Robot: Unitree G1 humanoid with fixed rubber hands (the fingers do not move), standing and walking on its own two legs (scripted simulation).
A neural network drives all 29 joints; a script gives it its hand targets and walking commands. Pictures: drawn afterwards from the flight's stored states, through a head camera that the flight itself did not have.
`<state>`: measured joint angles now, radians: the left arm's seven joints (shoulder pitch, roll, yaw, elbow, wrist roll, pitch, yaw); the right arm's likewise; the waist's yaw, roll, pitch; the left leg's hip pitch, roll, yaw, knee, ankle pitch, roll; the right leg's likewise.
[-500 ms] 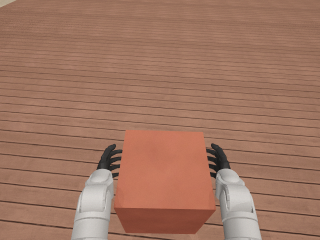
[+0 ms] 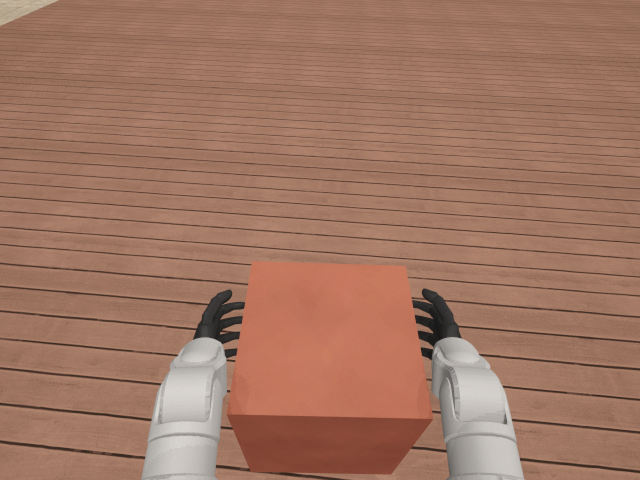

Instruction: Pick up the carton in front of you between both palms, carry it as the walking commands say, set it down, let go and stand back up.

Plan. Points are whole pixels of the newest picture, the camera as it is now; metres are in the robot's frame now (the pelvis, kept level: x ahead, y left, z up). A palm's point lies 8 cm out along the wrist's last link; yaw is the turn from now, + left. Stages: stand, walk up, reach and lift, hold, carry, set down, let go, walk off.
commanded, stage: carry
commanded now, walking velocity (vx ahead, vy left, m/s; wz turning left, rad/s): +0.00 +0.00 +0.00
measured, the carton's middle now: (324, 373) +0.29 +0.00 -0.04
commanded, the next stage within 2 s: hold in 0.48 s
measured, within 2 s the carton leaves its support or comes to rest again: neither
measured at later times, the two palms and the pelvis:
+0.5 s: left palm (207, 355) +0.27 +0.15 +0.04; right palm (447, 354) +0.27 -0.15 +0.04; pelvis -0.01 +0.00 +0.00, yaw +0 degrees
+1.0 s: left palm (195, 382) +0.23 +0.15 +0.05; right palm (455, 376) +0.24 -0.15 +0.05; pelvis -0.05 +0.00 +0.00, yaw +1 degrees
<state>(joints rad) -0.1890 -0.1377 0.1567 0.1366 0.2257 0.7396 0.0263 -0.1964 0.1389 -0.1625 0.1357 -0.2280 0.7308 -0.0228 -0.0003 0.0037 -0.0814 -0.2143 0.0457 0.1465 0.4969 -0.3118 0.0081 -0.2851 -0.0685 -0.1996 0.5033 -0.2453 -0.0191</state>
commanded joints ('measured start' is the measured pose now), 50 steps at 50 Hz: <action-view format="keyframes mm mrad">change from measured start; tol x4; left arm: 1 -454 -869 -558 -80 -244 -40 -218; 24 -460 -872 -555 -75 -246 -39 -220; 25 -353 -885 -529 -84 -238 -36 -224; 26 -354 -854 -516 -111 -227 -56 -209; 50 -624 -963 -435 129 -200 -68 -289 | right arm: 1 -415 877 563 -52 237 -29 215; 24 -419 882 559 -46 235 -27 217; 25 -296 889 533 -61 237 -22 217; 26 -321 834 545 -119 227 -38 211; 32 -406 860 546 -74 223 -46 219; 50 -574 976 458 138 198 -35 295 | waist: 1 0 -2 -239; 24 1 -3 -241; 25 -16 24 -148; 26 11 41 -223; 29 -3 -14 -190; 50 0 13 -54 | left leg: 1 32 115 -96 -68 274 12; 24 17 115 -96 -70 240 13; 25 96 -124 -243 -117 533 21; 26 99 -110 -255 -128 545 16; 30 160 -126 -246 -153 474 7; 31 143 -125 -245 -171 382 3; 50 16 -100 -237 -208 -26 25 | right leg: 1 134 -110 113 -50 267 -1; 24 119 -111 117 -56 246 -2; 25 329 142 275 -88 535 -9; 26 420 121 303 -72 642 -7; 30 384 150 289 -114 517 24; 32 375 158 279 -125 373 22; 50 326 142 269 -153 -2 12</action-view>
